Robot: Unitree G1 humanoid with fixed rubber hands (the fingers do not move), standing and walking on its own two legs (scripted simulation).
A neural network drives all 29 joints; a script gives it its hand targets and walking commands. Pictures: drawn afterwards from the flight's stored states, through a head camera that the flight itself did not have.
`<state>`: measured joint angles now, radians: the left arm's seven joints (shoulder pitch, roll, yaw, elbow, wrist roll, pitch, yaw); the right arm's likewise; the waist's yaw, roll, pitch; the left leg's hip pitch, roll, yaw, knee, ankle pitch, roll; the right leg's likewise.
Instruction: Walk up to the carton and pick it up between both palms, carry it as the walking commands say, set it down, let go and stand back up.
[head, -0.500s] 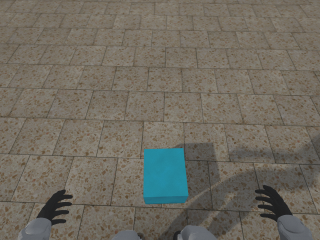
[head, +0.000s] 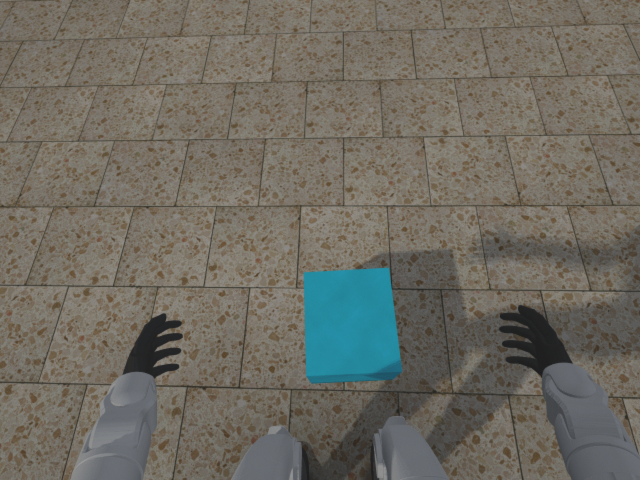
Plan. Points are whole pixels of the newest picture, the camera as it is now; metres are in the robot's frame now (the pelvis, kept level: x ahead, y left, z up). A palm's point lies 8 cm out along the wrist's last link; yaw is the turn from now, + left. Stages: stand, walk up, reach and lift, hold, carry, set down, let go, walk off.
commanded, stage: reach and lift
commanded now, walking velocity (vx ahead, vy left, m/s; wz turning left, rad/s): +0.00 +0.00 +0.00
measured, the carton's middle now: (349, 327) +0.42 -0.04 -0.63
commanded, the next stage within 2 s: none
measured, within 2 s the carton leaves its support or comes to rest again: neither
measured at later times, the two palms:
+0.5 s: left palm (199, 299) +0.36 +0.20 -0.12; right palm (507, 302) +0.34 -0.26 -0.14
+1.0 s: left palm (237, 283) +0.42 +0.17 -0.23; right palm (472, 281) +0.41 -0.25 -0.23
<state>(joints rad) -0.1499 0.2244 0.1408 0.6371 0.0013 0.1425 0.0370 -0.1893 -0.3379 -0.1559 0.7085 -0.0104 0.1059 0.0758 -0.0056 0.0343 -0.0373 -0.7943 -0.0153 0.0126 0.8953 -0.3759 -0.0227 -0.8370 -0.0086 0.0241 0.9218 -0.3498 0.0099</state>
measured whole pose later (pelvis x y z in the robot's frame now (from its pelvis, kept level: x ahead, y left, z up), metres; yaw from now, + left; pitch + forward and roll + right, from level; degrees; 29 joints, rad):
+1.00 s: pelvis -0.06 +0.00 -0.07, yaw +0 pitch +39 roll +1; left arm -1.01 0.22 0.25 0.72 -0.06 0.12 0.07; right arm -1.01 -0.37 -0.26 0.78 0.07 0.09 0.02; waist -0.01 0.03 0.21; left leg -1.45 -0.04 -0.02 1.18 -0.33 -0.01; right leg -1.49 0.01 0.04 1.18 -0.29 0.01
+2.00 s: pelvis -0.11 -0.01 -0.33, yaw +1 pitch +41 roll +2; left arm -1.44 0.32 0.13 1.22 -0.19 0.08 0.09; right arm -1.43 -0.45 -0.17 1.27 0.13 0.07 -0.01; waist -0.03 0.00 0.22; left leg -2.21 -0.06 -0.01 2.09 -0.59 -0.04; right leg -2.26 0.04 0.04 2.07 -0.53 0.02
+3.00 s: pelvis -0.13 -0.01 -0.36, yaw +1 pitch +31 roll +1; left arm -1.58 0.28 0.02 1.19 -0.25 0.02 0.15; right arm -1.49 -0.42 -0.02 1.20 0.29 0.01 -0.08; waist -0.04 0.02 0.52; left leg -2.20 -0.04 -0.02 2.22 -0.57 -0.03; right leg -2.23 0.00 0.00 2.20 -0.52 -0.01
